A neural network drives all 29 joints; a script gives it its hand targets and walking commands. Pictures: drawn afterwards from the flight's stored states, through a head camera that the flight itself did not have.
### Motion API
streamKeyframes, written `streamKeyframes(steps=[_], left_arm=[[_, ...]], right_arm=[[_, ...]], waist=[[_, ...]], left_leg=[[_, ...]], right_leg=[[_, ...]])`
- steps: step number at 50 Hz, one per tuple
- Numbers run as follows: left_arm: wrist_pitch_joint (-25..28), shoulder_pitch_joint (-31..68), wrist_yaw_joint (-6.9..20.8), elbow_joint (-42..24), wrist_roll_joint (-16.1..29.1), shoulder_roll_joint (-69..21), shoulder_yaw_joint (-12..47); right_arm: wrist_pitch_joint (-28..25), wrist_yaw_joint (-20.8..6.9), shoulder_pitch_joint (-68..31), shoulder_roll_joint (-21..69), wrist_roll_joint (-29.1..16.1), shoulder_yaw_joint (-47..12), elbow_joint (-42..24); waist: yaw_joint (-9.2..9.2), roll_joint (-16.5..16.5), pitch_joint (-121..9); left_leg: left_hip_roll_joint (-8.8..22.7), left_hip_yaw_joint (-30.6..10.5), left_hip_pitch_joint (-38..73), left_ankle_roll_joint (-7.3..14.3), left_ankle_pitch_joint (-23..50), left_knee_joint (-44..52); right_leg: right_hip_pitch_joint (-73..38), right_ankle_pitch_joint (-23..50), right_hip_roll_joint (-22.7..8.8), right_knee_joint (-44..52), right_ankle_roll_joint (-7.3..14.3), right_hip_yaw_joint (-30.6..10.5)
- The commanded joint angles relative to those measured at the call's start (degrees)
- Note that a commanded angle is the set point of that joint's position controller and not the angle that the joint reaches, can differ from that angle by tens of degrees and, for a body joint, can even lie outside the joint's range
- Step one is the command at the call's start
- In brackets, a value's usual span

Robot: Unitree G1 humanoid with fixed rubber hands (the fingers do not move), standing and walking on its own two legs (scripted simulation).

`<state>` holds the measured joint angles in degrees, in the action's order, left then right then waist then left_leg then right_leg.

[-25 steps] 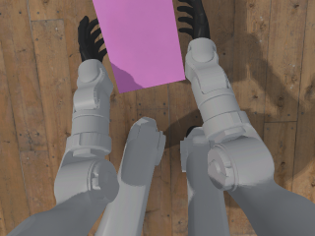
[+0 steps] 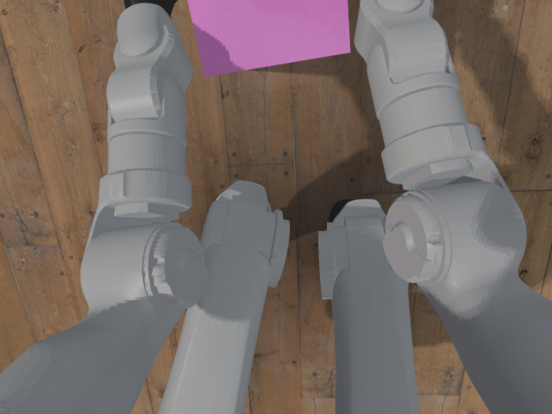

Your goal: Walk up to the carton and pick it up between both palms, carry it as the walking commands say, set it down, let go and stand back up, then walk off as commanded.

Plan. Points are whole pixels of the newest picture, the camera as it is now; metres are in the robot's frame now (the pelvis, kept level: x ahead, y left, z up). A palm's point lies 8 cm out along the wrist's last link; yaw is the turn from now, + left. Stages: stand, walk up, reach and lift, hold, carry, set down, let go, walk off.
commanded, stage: set down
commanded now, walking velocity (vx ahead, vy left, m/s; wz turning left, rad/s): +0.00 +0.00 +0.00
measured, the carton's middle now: out of the picture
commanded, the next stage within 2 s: none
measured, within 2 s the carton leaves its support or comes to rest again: neither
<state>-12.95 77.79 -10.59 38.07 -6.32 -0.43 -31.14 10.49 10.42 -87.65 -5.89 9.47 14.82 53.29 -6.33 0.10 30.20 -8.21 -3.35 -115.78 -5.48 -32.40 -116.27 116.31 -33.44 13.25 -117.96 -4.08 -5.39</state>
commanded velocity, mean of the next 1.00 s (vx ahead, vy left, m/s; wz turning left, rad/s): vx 0.00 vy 0.00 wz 0.00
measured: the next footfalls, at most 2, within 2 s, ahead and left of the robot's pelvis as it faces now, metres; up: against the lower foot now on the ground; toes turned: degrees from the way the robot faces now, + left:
none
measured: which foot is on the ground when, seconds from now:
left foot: down 0.00-1.00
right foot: down 0.00-1.00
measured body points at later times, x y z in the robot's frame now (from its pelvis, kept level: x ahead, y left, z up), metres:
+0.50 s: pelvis -0.02 +0.00 -0.03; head +0.34 +0.03 +0.23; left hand +0.48 +0.22 -0.20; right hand +0.56 +0.00 -0.19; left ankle +0.12 +0.13 -0.39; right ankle +0.11 -0.11 -0.39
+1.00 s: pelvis +0.02 -0.01 -0.03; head +0.37 +0.02 +0.25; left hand +0.49 +0.21 -0.20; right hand +0.56 -0.02 -0.20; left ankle +0.12 +0.13 -0.39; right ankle +0.11 -0.11 -0.39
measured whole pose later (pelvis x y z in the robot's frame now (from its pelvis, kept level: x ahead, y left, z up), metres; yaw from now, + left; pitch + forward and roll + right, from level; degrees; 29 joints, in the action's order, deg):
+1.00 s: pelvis +0.02 -0.01 -0.03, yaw +3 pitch +42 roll +3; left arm -9.7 69.1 -6.0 45.8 -9.3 -0.6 -31.7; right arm 8.0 9.5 -79.6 -4.3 10.6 14.7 60.7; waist -7.4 3.6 11.1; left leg -6.8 -2.5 -128.5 -5.4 -33.2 -119.5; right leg 129.0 -34.8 11.8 -122.3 -2.0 -3.1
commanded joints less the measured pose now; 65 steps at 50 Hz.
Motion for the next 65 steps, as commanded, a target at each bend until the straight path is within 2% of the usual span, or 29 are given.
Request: streamKeyframes(steps=[1, 2, 3, 4, 6, 9, 10, 12, 14, 16, 20, 22, 24, 27, 29, 31, 33, 34, 35, 36, 37, 41, 46, 48, 50, 57, 58, 62, 65], left_arm=[[3.25, 29.81, 16.01, -1.7, 5.53, -41.95, 29.32], [2.79, 27.66, 16.35, -0.66, 4.98, -41.58, 28.58], [2.58, 27.6, 16.8, -0.92, 4.28, -40.67, 27.71], [2.07, 27.77, 17.2, 0.04, 3.97, -39.91, 27.37], [2.35, 32.04, 17.62, -2.72, 4.33, -37.79, 26.66], [2.88, 37.8, 18.15, -5.08, 6.33, -35.81, 28.12], [2.79, 38.04, 18.17, -4.67, 6.29, -35.36, 27.96], [2.0, 36.7, 18.37, -1.43, 5.47, -36.43, 28.17], [1.08, 37.87, 18.71, 0.82, 4.04, -36.59, 27.47], [0.21, 40.24, 19.23, 1.46, 3.68, -37.49, 27.37], [-1.17, 42.75, 19.56, 4.33, 2.27, -38.11, 24.55], [-1.56, 42.45, 19.29, 5.59, 1.25, -38.72, 22.95], [-1.69, 41.3, 18.74, 6.5, 0.11, -39.83, 21.63], [-0.19, 38.08, 18.0, 6.44, 1.6, -42.87, 22.2], [1.64, 35.8, 17.28, 5.58, 3.1, -44.09, 22.95], [2.54, 31.7, 17.07, 6.86, 2.94, -44.29, 23.05], [3.06, 28.54, 17.15, 6.88, 2.15, -45.17, 23.83], [3.36, 27.85, 17.15, 5.95, 1.94, -45.18, 24.04], [3.44, 27.38, 17.29, 5.96, 1.83, -45.25, 24.51], [3.79, 27.74, 17.15, 4.99, 1.58, -44.23, 25.08], [3.72, 26.53, 17.23, 5.6, 1.5, -44.55, 25.71], [4.22, 25.98, 17.03, 4.27, 0.67, -41.36, 25.59], [4.07, 23.87, 17.86, 7.01, -0.41, -39.03, 22.16], [4.17, 25.5, 18.46, 6.76, 0.09, -36.9, 21.32], [4.12, 26.14, 18.73, 7.32, -0.04, -36.25, 21.0], [3.8, 23.03, 18.76, 8.71, -3.02, -33.66, 17.51], [3.96, 23.97, 18.73, 8.09, -2.74, -33.48, 17.84], [3.89, 22.0, 18.77, 9.65, -2.89, -33.96, 16.83], [4.08, 21.92, 18.14, 9.44, -3.57, -33.89, 16.7]], right_arm=[[0.17, -10.15, -21.09, 63.59, -9.63, -32.02, -5.56], [0.39, -9.75, -20.91, 63.02, -9.7, -32.44, -6.22], [0.8, -9.54, -21.56, 63.51, -9.56, -32.72, -5.82], [0.89, -9.27, -21.58, 61.56, -8.74, -30.99, -5.31], [1.22, -9.35, -21.98, 61.71, -9.08, -29.83, -3.08], [0.93, -8.8, -19.97, 61.25, -8.14, -25.7, 1.19], [0.88, -8.76, -19.3, 60.77, -7.67, -24.44, 2.86], [0.75, -8.82, -18.82, 59.03, -5.89, -21.18, 5.33], [1.5, -9.26, -17.01, 56.94, -3.47, -16.9, 11.3], [1.66, -10.04, -19.5, 54.09, -2.54, -14.17, 11.97], [2.42, -11.74, -21.24, 51.32, -0.05, -9.43, 14.73], [2.53, -12.99, -23.0, 51.4, 0.26, -8.02, 14.34], [2.33, -14.06, -24.72, 50.8, 0.5, -8.01, 13.21], [0.7, -14.79, -24.99, 52.55, -1.57, -10.88, 8.88], [-1.03, -14.95, -26.16, 54.97, -4.51, -14.48, 4.32], [-1.49, -14.59, -22.71, 56.98, -4.79, -15.73, 5.04], [-2.02, -14.16, -18.57, 56.16, -3.36, -14.65, 5.96], [-1.96, -14.03, -17.21, 56.74, -3.2, -14.68, 7.19], [-2.06, -13.89, -15.33, 55.96, -2.48, -13.87, 8.27], [-2.12, -13.8, -13.97, 56.08, -2.65, -13.74, 9.36], [-2.6, -13.67, -13.9, 55.19, -2.55, -13.57, 8.22], [-2.83, -13.19, -12.97, 54.36, -2.27, -14.42, 8.8], [-2.58, -12.13, -13.01, 52.35, -0.49, -14.74, 9.44], [-2.3, -11.61, -14.32, 52.4, -0.03, -15.38, 8.64], [-2.22, -11.22, -14.39, 51.29, 0.37, -14.62, 9.25], [-2.17, -11.57, -12.98, 50.35, -0.12, -13.21, 10.48], [-2.09, -11.69, -12.09, 49.91, 0.39, -12.46, 11.66], [-2.63, -11.8, -13.49, 48.27, 0.23, -12.66, 9.88], [-2.72, -12.23, -12.14, 46.93, 0.71, -11.36, 10.91]], waist=[[-15.49, 16.29, -112.41], [-16.02, 16.34, -110.32], [-17.8, 16.6, -107.37], [-16.43, 16.09, -102.35], [-17.13, 14.92, -97.49], [-12.92, 10.58, -95.2], [-12.8, 9.11, -93.9], [-10.24, 5.57, -91.22], [-7.77, 1.96, -85.16], [-5.45, -0.51, -82.86], [-2.98, -0.26, -76.09], [-2.97, 0.82, -73.14], [-4.35, 2.28, -71.34], [-5.38, 6.37, -72.78], [-7.37, 9.86, -76.89], [-7.28, 11.87, -76.81], [-6.42, 10.36, -76.8], [-6.91, 9.35, -77.28], [-5.95, 8.25, -77.51], [-7.1, 6.84, -77.63], [-6.49, 4.68, -77.35], [-7.72, 3.36, -74.38], [-8.2, 7.19, -72.66], [-7.28, 10.49, -71.53], [-6.95, 9.65, -70.84], [-9.9, 6.41, -69.01], [-8.54, 6.59, -68.99], [-7.9, 7.77, -68.8], [-7.12, 6.43, -68.13]], left_leg=[[0.97, 9.84, 28.31, 3.08, 35.0, 4.51], [1.28, 9.47, 27.08, 3.31, 33.84, 4.89], [1.46, 9.52, 24.91, 3.54, 31.86, 5.16], [1.93, 9.17, 23.45, 3.6, 29.28, 5.64], [2.18, 9.19, 21.57, 4.09, 25.8, 5.68], [2.25, 9.2, 21.93, 3.8, 23.51, 4.82], [2.32, 9.26, 22.41, 3.67, 23.21, 4.68], [2.0, 9.44, 24.1, 2.94, 21.55, 5.11], [1.7, 10.0, 22.74, 2.22, 16.31, 5.83], [1.54, 10.0, 22.92, 1.83, 11.85, 6.65], [1.1, 9.43, 21.44, 1.88, 5.48, 7.89], [1.06, 8.0, 22.05, 2.45, 2.73, 9.1], [0.89, 6.21, 22.51, 2.99, 2.14, 9.97], [0.47, 5.29, 23.8, 3.86, 11.65, 8.3], [0.28, 5.16, 25.51, 4.33, 21.66, 6.77], [-0.1, 5.44, 24.74, 4.57, 25.68, 5.69], [-0.46, 5.36, 24.75, 4.05, 27.43, 5.21], [-0.56, 5.64, 25.43, 3.86, 28.07, 5.09], [-0.43, 5.36, 25.45, 3.54, 28.46, 5.03], [-0.34, 5.63, 25.76, 3.3, 28.97, 5.16], [-0.29, 5.14, 27.04, 3.02, 29.81, 5.17], [-0.47, 5.65, 23.51, 3.05, 27.17, 5.62], [-0.52, 7.06, 14.62, 3.53, 21.62, 4.74], [-0.11, 6.92, 11.42, 3.98, 19.49, 4.25], [0.03, 7.18, 9.89, 3.77, 18.23, 3.92], [0.48, 7.55, 9.91, 4.13, 17.74, 4.3], [0.43, 7.28, 9.92, 3.99, 17.56, 4.39], [0.62, 6.7, 11.04, 4.11, 17.97, 4.42], [0.45, 6.48, 13.0, 3.93, 17.71, 5.22]], right_leg=[[-47.21, 35.46, -0.57, 3.77, 1.42, 3.96], [-46.29, 34.66, -0.85, 4.37, 1.25, 3.51], [-44.53, 32.23, -0.89, 5.2, 1.17, 2.89], [-40.62, 28.61, -0.91, 6.32, 1.31, 3.13], [-37.05, 24.0, -0.81, 7.29, 1.82, 2.35], [-33.52, 21.48, -0.39, 7.46, 2.6, 2.5], [-32.5, 20.73, -0.22, 7.43, 2.9, 2.31], [-29.0, 17.64, 0.21, 7.46, 3.26, 3.48], [-25.75, 12.48, 0.24, 8.34, 3.87, 3.7], [-23.34, 7.37, -0.15, 8.09, 4.51, 4.59], [-17.74, -0.27, -0.75, 8.09, 4.95, 5.85], [-13.89, -2.99, -1.08, 7.24, 4.91, 6.69], [-10.73, -3.77, -1.01, 5.93, 4.9, 7.1], [-9.83, 3.07, -0.79, 4.68, 4.58, 7.34], [-10.67, 10.77, -0.41, 3.72, 3.95, 7.36], [-10.65, 14.46, -0.35, 4.1, 3.33, 7.24], [-9.05, 15.82, -0.16, 4.13, 3.49, 7.01], [-8.38, 15.97, -0.03, 4.21, 3.48, 6.68], [-7.95, 16.32, 0.11, 4.15, 3.7, 6.76], [-7.45, 16.47, 0.35, 4.02, 3.86, 6.64], [-5.4, 16.16, 0.57, 3.69, 4.01, 6.64], [-4.81, 14.94, 0.88, 4.39, 3.88, 5.7], [-10.42, 14.68, 0.22, 5.81, 3.52, 4.45], [-12.78, 14.65, -0.16, 6.75, 3.27, 3.74], [-13.69, 14.66, -0.28, 6.82, 3.46, 3.3], [-11.18, 14.44, -0.12, 6.85, 3.44, 2.44], [-10.8, 14.15, -0.05, 6.62, 3.57, 3.0], [-9.68, 13.44, -0.35, 6.55, 3.1, 3.45], [-6.91, 11.8, -0.14, 6.24, 3.33, 4.18]])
